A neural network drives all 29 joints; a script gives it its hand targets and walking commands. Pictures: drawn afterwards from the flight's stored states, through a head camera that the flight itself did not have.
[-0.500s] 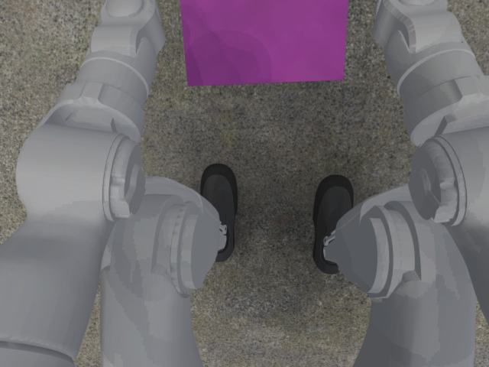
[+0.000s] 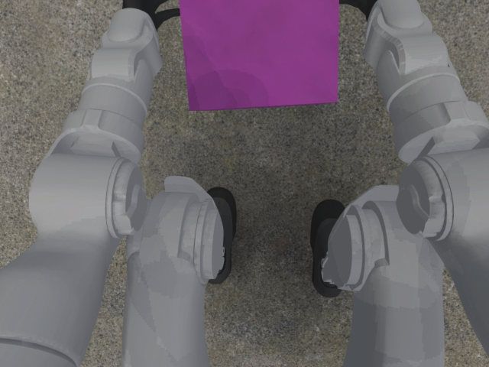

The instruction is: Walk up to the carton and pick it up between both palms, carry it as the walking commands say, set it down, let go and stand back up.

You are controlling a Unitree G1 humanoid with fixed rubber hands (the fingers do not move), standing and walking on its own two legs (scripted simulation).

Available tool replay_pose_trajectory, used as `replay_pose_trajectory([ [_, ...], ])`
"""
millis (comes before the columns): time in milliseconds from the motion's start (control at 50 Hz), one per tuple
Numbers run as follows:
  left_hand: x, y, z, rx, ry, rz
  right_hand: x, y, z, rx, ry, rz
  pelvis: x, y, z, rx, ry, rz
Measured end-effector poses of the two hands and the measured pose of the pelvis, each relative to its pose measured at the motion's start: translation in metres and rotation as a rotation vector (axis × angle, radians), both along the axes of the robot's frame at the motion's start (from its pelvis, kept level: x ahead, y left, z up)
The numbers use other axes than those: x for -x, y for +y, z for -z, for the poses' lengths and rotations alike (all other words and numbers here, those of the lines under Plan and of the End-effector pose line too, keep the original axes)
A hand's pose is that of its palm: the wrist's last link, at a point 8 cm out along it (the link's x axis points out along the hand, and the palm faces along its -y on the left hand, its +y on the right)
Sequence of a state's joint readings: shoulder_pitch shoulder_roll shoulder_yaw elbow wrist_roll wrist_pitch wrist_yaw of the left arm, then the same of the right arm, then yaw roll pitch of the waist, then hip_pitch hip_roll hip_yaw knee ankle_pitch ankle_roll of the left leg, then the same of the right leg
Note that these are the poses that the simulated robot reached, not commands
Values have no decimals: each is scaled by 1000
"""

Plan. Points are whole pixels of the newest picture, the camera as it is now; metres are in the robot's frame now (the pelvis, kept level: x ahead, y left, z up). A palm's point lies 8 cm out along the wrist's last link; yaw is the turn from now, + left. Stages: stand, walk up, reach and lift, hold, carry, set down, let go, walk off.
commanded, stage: reach and lift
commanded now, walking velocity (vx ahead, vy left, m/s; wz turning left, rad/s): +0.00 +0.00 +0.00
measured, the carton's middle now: (260, 36) +0.52 +0.05 -0.25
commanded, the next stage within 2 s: none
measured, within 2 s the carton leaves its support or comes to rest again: neither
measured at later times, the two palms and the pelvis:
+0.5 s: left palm (124, 3) +0.52 +0.19 -0.11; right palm out of the picture +0.53 -0.10 -0.11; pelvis -0.01 +0.00 +0.02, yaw +0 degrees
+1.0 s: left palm out of the picture +0.50 +0.18 -0.04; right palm out of the picture +0.52 -0.10 -0.03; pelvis +0.00 -0.01 +0.07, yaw +1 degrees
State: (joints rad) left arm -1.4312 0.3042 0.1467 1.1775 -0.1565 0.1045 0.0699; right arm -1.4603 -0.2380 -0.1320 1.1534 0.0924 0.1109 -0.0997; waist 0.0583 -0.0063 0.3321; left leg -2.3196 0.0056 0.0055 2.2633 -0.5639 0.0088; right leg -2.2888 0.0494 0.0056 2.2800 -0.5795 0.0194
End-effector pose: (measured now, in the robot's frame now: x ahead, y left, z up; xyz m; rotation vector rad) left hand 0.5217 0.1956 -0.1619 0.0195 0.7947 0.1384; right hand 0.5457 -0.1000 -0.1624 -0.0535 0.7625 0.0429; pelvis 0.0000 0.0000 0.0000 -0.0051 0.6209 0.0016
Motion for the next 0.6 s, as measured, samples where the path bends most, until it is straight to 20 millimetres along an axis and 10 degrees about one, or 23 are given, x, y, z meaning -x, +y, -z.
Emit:
replay_pose_trajectory([
  [600,3,-6,-67,0,-89,-41,9,2,-70,21,-64,91,3,-2,-29,29,85,-27],
])
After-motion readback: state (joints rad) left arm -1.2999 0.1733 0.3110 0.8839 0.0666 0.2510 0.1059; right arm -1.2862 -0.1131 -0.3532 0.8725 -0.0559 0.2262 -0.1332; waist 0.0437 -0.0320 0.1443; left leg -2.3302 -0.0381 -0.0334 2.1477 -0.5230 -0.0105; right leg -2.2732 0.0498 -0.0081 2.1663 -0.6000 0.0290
